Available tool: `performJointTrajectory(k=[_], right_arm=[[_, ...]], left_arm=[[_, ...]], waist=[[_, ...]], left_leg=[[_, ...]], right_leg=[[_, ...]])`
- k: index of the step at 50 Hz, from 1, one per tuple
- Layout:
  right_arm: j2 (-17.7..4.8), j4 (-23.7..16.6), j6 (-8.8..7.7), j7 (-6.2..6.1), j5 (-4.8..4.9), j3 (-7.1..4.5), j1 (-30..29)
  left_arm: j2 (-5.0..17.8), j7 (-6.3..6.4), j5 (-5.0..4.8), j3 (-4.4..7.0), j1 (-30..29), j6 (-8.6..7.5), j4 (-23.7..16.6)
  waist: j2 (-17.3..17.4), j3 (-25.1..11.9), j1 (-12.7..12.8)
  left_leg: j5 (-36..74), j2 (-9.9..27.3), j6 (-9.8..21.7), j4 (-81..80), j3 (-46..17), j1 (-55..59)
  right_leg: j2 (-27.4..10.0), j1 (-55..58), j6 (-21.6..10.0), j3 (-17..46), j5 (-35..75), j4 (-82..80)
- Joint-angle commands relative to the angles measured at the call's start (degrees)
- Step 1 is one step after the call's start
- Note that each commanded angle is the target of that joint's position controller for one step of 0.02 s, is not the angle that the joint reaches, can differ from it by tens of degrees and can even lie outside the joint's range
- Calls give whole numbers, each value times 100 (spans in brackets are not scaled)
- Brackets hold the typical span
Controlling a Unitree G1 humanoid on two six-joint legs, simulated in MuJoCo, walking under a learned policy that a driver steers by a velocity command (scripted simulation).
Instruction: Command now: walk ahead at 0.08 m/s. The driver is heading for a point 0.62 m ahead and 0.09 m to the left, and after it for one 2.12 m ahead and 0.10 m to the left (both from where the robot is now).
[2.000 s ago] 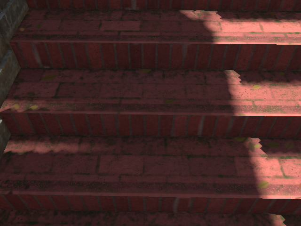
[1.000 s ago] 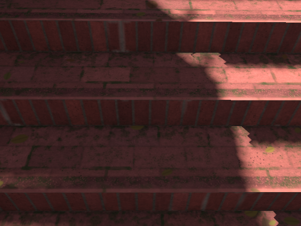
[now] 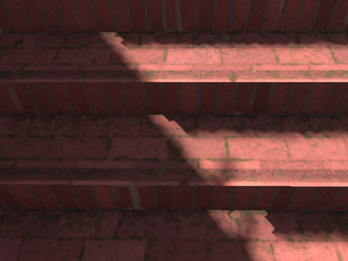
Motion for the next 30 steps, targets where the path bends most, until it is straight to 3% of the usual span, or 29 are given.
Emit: performJointTrajectory(k=[1, 2, 4, 6, 7, 9, 11, 13, 14, 15, 16, 17, 18, 19, 21, 23, 26, 30], right_arm=[[75, 186, -353, 94, 38, 23, 254], [-55, 322, -403, 169, 40, -25, 613], [24, 76, -377, 70, 37, 27, 372], [-39, 20, -331, -46, 37, 26, 493], [13, -165, -343, -97, 15, 69, 389], [-176, -239, -363, -88, -79, 19, 419], [-270, -191, -302, -82, -87, -49, 773], [-225, -162, -156, -74, -129, -98, 1093], [-132, -143, -103, -72, -80, -88, 1036], [-90, -114, -71, -63, -48, -105, 1159], [23, -92, -62, -45, -12, -89, 1274], [262, -105, -67, -4, 60, -52, 1740], [520, 65, 15, 20, 260, 44, 1756], [305, 80, 56, 15, 209, 22, 1562], [110, 86, 77, 13, 91, -8, 1272], [151, 159, 76, 19, 35, 26, 1362], [160, 233, 27, -13, 67, 74, 1419], [157, 269, 35, -32, 85, 108, 1450]], left_arm=[[-418, 100, 29, -166, 964, 15, -237], [-347, 59, 57, -147, 1054, 45, -140], [-167, 59, 31, -109, 941, 114, -69], [-129, 35, 21, -126, 442, 205, -183], [-20, 18, -54, -85, 512, 230, 19], [-169, 53, -187, -153, 445, 262, 205], [-377, 58, -227, -188, 343, 296, 240], [-322, 117, -223, -152, 419, 307, 309], [-437, 157, -190, -172, 704, 296, 469], [-414, 185, -155, -182, 772, 273, 561], [-275, 190, -60, -174, 858, 181, 553], [148, 177, -15, -144, 861, 76, 449], [-193, 187, -25, -248, 654, 77, 384], [-322, 156, -36, -272, 504, 73, 395], [-133, 148, -105, -198, 535, 83, 457], [-98, 173, -168, -191, 798, 93, 560], [-89, 137, -138, -204, 1040, 73, 645], [-33, 148, -126, -232, 1200, 79, 756]], waist=[[183, 278, 482], [201, -16, 431], [178, -237, 443], [296, -219, 301], [216, -424, 230], [695, -385, 107], [946, -341, -109], [973, -138, -284], [811, -23, -132], [497, 162, -179], [37, 211, -202], [-890, 55, -497], [-1092, -144, -385], [-775, 128, -418], [-376, 505, -318], [-250, 567, -258], [-20, 433, -165], [23, 439, -148]], left_leg=[[1514, 1187, 329, -2422, -1995, 290], [2120, 1257, 412, -2370, -2023, 772], [2881, 1280, 452, -2392, -1634, 968], [2531, 1204, 473, -2541, -1572, 1128], [2893, 1202, 339, -2643, -1464, 1236], [2965, 1142, 280, -2796, -1199, 984], [2424, 1177, 323, -2901, -1218, 1300], [1821, 1371, 441, -2831, -1558, 1544], [1595, 1397, 395, -2708, -1635, 1430], [1378, 1333, 272, -2579, -1660, 1284], [919, 1148, 55, -2150, -1535, 950], [-149, 788, -188, -1722, -1275, 418], [-76, 646, -385, -1980, -1073, 1210], [248, 648, -451, -2304, -1134, 1734], [525, 667, -430, -2706, -1159, 2013], [655, 750, -397, -2887, -1185, 1996], [796, 800, -357, -3035, -1204, 1988], [847, 843, -338, -3071, -1202, 2051]], right_leg=[[2, -740, -136, 491, 145, 237], [51, -914, -38, 252, 96, 576], [-128, -652, 197, -41, 45, -355], [-348, -593, 353, -327, 55, -1157], [-467, -137, 384, -489, 80, -1878], [-458, 782, 338, -785, -11, -3016], [-277, 1289, 352, -962, -665, -4300], [-75, 1708, 340, -1075, -1203, -5433], [-84, 2207, 283, -1117, -838, -6372], [-125, 2536, 262, -974, -577, -6979], [-671, 3013, 262, -234, -150, -7397], [-1540, 3553, 92, 701, 1876, -7366], [-1835, 2598, -526, 878, 758, -7672], [-1486, 2026, -373, 842, -605, -7918], [-950, 1784, -32, 272, -1358, -7911], [-829, 2001, 49, 45, -1103, -7817], [-822, 2420, 37, -48, -545, -7673], [-835, 2515, 17, -98, -349, -7639]])
Keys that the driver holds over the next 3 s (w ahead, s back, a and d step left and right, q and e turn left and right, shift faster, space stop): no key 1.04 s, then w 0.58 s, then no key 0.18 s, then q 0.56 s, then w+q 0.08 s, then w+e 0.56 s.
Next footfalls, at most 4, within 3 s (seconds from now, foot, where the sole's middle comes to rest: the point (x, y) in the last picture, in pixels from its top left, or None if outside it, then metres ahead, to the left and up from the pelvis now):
0.32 right None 0.14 -0.13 -0.72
1.42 left None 0.18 0.10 -0.72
1.76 right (219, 250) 0.47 -0.09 -0.56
2.40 left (128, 238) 0.51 0.20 -0.56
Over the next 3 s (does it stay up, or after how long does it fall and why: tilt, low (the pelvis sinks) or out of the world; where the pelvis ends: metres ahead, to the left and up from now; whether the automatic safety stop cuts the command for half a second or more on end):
stays up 0.65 0.11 0.26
